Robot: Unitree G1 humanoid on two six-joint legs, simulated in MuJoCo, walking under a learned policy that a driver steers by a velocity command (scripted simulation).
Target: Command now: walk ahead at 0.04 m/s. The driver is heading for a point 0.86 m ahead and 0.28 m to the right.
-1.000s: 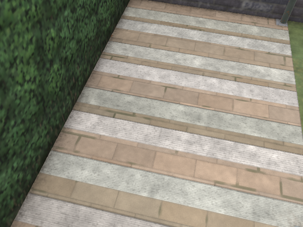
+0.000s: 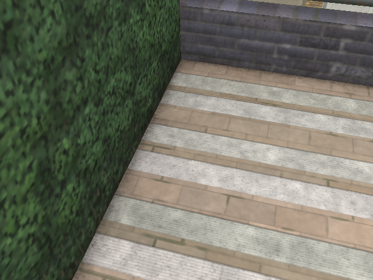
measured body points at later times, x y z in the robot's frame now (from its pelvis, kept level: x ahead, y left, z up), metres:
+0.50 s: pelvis +0.03 -0.03 +0.00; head +0.03 -0.03 +0.45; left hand +0.02 +0.19 -0.16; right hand +0.01 -0.25 -0.16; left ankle +0.05 +0.09 -0.74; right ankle +0.00 -0.13 -0.74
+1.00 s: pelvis +0.09 +0.00 -0.01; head +0.09 +0.01 +0.44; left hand +0.02 +0.23 -0.17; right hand +0.10 -0.24 -0.15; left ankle +0.09 +0.08 -0.74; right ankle +0.00 -0.12 -0.73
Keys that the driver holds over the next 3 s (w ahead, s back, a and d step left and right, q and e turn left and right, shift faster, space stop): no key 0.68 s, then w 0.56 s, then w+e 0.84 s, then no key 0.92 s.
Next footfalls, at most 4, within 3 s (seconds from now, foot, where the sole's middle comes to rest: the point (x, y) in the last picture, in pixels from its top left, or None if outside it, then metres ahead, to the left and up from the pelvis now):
1.44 right None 0.48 -0.09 -0.78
2.00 left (208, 209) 0.85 -0.05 -0.78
2.44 right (272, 195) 0.91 -0.32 -0.78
2.76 left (224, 186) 0.96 -0.12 -0.78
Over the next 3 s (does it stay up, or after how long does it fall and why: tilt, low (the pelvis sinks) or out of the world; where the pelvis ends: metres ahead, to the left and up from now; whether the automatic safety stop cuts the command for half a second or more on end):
stays up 0.89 -0.22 0.00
